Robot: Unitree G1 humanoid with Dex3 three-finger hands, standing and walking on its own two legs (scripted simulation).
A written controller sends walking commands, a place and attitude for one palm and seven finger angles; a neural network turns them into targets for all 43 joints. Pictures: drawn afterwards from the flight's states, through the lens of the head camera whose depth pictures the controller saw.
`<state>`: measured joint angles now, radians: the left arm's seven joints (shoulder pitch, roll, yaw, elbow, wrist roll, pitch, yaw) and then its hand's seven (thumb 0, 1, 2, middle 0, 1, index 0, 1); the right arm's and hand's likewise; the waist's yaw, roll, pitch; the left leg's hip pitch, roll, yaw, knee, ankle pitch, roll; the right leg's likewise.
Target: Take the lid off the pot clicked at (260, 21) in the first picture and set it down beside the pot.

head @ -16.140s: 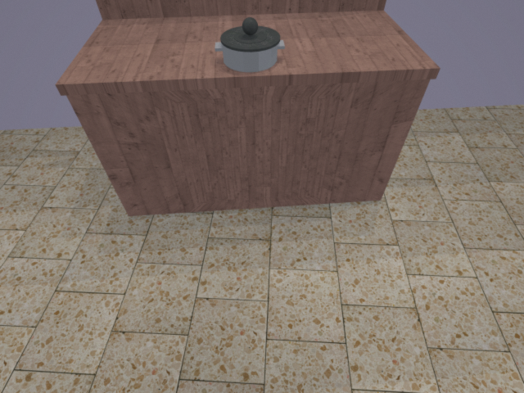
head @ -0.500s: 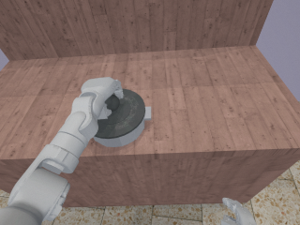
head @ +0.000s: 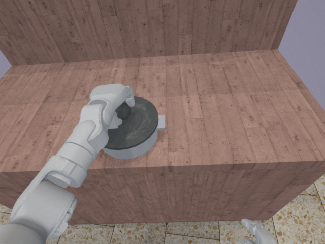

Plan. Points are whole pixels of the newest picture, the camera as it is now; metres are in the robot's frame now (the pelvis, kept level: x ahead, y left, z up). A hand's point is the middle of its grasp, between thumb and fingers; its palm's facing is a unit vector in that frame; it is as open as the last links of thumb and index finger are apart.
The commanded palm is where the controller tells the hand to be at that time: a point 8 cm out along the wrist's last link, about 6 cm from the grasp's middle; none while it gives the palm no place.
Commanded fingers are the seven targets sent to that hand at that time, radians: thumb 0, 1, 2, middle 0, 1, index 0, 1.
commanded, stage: close the fingers and squeeze the knob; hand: left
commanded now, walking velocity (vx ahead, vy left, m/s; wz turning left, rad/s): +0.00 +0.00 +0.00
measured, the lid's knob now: (121, 111) +0.45 +0.13 +0.08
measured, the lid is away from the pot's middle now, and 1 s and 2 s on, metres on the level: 0.01 0.01 0.02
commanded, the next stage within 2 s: lift the lid straight up in 0.22 s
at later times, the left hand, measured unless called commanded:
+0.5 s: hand (116, 113) +0.42 +0.13 +0.11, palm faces -0.25 -0.05 -0.97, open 8.4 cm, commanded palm +0.40 +0.13 +0.18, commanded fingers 0.00 0.51 1.17 -0.86 -0.92 -0.81 -0.88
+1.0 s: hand (115, 99) +0.42 +0.13 +0.15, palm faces -0.21 -0.06 -0.98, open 8.5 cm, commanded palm +0.40 +0.13 +0.22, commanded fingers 0.00 0.51 1.17 -0.86 -0.92 -0.81 -0.88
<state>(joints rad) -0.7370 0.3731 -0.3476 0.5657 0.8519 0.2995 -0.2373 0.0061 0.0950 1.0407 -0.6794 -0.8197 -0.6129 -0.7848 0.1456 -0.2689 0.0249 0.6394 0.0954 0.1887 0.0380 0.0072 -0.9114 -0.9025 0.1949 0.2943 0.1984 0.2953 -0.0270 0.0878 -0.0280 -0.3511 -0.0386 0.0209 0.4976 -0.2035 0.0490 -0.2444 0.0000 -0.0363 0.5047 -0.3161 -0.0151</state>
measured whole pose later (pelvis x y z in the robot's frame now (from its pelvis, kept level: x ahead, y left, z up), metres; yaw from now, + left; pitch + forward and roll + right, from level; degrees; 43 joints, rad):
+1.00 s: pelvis +0.00 +0.00 +0.00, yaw +0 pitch +2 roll +0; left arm -0.82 0.39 -0.36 0.51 0.84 0.35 -0.32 0.00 0.12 1.01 -0.68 -0.81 -0.62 -0.77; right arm 0.12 -0.28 0.03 0.65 0.09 0.16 0.04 0.01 -0.91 -0.90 0.19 0.29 0.20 0.30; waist -0.02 0.10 -0.02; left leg -0.32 -0.04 0.01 0.48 -0.19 0.05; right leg -0.22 0.00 -0.04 0.50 -0.31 -0.02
